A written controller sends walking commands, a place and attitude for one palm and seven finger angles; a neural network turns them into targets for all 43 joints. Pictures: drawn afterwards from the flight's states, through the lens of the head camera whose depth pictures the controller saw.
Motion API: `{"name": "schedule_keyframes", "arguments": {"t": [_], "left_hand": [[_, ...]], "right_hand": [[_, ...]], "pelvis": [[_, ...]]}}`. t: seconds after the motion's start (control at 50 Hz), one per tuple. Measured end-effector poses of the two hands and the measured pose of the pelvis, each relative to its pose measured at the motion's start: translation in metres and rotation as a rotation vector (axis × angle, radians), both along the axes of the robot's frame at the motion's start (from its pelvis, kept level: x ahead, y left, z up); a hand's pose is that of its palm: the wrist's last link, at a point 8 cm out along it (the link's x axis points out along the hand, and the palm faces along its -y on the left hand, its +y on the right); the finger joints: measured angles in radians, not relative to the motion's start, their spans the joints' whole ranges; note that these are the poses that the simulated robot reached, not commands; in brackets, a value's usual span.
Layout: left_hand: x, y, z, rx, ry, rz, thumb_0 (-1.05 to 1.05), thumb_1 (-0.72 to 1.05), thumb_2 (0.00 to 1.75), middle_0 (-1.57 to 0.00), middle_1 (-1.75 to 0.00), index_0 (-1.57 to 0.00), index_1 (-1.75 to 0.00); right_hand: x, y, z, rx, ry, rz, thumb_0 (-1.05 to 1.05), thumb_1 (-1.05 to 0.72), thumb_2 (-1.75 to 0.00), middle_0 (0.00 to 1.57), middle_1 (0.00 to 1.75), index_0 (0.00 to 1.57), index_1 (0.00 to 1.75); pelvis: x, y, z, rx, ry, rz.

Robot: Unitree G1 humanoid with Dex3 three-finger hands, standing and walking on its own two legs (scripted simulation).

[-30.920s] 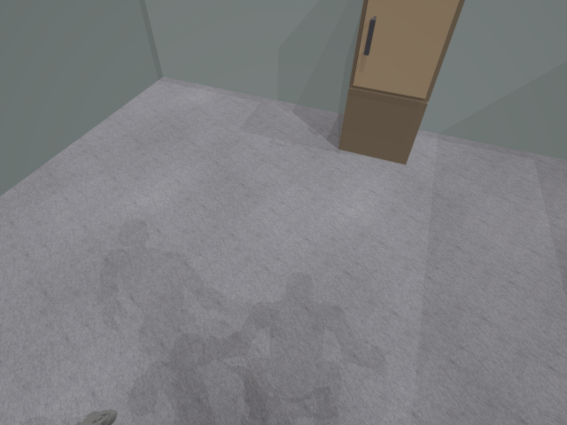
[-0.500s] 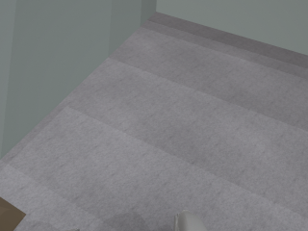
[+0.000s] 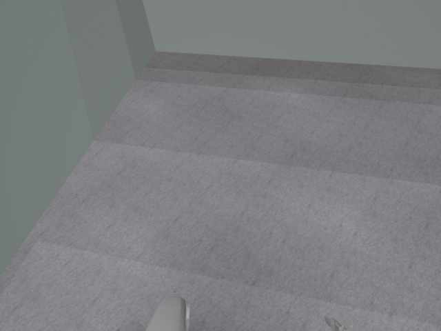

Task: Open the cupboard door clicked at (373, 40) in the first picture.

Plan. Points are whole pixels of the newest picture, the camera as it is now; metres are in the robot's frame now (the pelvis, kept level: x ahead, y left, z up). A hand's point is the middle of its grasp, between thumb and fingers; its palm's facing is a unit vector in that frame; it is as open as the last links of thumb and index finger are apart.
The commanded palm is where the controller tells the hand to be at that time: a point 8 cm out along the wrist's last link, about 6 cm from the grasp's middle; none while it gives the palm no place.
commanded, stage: walk to a spot facing it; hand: left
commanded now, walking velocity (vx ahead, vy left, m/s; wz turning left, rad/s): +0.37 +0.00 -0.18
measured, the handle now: out of the picture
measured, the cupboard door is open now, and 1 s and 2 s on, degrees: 48 48 48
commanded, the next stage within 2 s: turn to face it in 0.30 s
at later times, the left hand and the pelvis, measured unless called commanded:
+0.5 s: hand (174, 236) +0.35 +0.16 -0.17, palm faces -0.11 -0.98 -0.18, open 7.4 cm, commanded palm none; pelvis +0.28 -0.01 +0.00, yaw -9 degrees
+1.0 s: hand (189, 195) +0.50 +0.15 -0.20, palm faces +0.16 -0.97 -0.16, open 7.3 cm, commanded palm none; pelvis +0.41 -0.05 -0.03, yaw +8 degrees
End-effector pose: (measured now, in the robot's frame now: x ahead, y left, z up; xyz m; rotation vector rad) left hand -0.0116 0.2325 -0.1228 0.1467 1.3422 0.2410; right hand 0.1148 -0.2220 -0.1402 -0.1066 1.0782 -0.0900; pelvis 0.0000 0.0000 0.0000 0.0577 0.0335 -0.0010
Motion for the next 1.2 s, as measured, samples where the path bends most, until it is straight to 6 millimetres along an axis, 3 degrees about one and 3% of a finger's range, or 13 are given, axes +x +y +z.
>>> {"name": "schedule_keyframes", "arguments": {"t": [0.18,0.26,0.32,0.44,0.58,0.66,0.72,0.82,0.9,0.96,1.02,1.08,1.2], "left_hand": [[0.029,-0.018,-0.017,-0.049,0.187,0.056,0.0,0.91,0.9,-0.2,-0.3,-0.2,-0.3],[0.066,-0.014,-0.029,-0.081,0.274,0.033,0.01,0.91,0.9,-0.2,-0.3,-0.2,-0.3],[0.125,-0.008,-0.032,-0.087,0.25,-0.033,0.01,0.91,0.9,-0.2,-0.3,-0.2,-0.3],[0.287,-0.008,-0.025,-0.074,0.034,-0.149,0.01,0.91,0.9,-0.2,-0.3,-0.2,-0.3],[0.453,-0.048,-0.02,-0.048,-0.159,-0.293,0.0,0.91,0.9,-0.19,-0.3,-0.19,-0.3],[0.513,-0.076,-0.023,-0.036,-0.263,-0.298,0.0,0.91,0.9,-0.19,-0.3,-0.2,-0.3],[0.526,-0.087,-0.017,-0.044,-0.295,-0.253,0.0,0.91,0.9,-0.19,-0.3,-0.2,-0.3],[0.515,-0.089,-0.02,-0.07,-0.25,-0.158,0.0,0.91,0.9,-0.2,-0.3,-0.2,-0.3],[0.508,-0.071,-0.031,-0.078,-0.243,-0.06,-0.01,0.92,0.9,-0.2,-0.3,-0.2,-0.3],[0.499,-0.05,-0.049,-0.08,-0.228,0.008,-0.01,0.92,0.9,-0.2,-0.3,-0.2,-0.3],[0.487,-0.031,-0.054,-0.05,-0.174,0.053,0.0,0.92,0.9,-0.2,-0.3,-0.2,-0.3],[0.477,-0.019,-0.043,-0.014,-0.144,0.098,0.0,0.92,0.9,-0.2,-0.3,-0.2,-0.3],[0.46,-0.017,-0.015,0.056,-0.115,0.165,0.01,0.92,0.9,-0.19,-0.3,-0.2,-0.3]], "right_hand": [[0.128,0.014,-0.006,0.0,-0.04,0.026,0.01,-0.91,-0.9,0.2,0.3,0.2,0.3],[0.161,0.013,-0.01,-0.033,-0.056,-0.023,0.0,-0.91,-0.9,0.2,0.3,0.2,0.3],[0.154,0.004,-0.006,-0.054,0.001,-0.087,0.0,-0.91,-0.9,0.21,0.3,0.2,0.3],[0.108,-0.006,-0.001,-0.072,0.261,-0.177,0.0,-0.91,-0.9,0.2,0.3,0.2,0.3],[0.076,-0.011,-0.002,-0.004,0.521,-0.277,0.0,-0.91,-0.9,0.2,0.3,0.2,0.3],[0.09,-0.027,-0.012,0.027,0.611,-0.283,0.01,-0.91,-0.9,0.2,0.3,0.2,0.3],[0.131,-0.046,-0.013,0.005,0.577,-0.245,0.01,-0.91,-0.9,0.2,0.3,0.2,0.3],[0.235,-0.075,-0.007,-0.057,0.385,-0.151,0.01,-0.91,-0.9,0.2,0.3,0.2,0.3],[0.315,-0.082,-0.001,-0.115,0.234,-0.052,0.0,-0.91,-0.9,0.2,0.3,0.2,0.3],[0.365,-0.08,-0.003,-0.161,0.135,0.021,0.0,-0.91,-0.9,0.2,0.3,0.2,0.3],[0.397,-0.073,0.001,-0.181,0.092,0.075,0.0,-0.91,-0.9,0.2,0.3,0.2,0.3],[0.416,-0.069,0.007,-0.183,0.093,0.129,0.0,-0.91,-0.9,0.2,0.3,0.2,0.3],[0.445,-0.071,0.005,-0.148,0.12,0.219,0.0,-0.9,-0.9,0.21,0.3,0.2,0.3]], "pelvis": [[0.105,0.006,-0.015,-0.01,0.005,-0.052],[0.16,0.011,-0.025,-0.041,0.0,-0.088],[0.192,0.009,-0.02,-0.031,-0.009,-0.119],[0.251,-0.001,-0.005,-0.047,-0.007,-0.156],[0.317,-0.035,-0.01,-0.054,-0.01,-0.131],[0.35,-0.058,-0.023,-0.049,-0.012,-0.086],[0.363,-0.064,-0.018,-0.045,-0.027,-0.042],[0.383,-0.067,-0.011,-0.043,-0.026,0.028],[0.397,-0.06,-0.015,-0.059,-0.027,0.087],[0.408,-0.049,-0.03,-0.088,-0.024,0.129],[0.415,-0.047,-0.031,-0.078,-0.014,0.156],[0.422,-0.051,-0.022,-0.077,-0.001,0.187],[0.433,-0.065,-0.009,-0.07,0.004,0.244]]}}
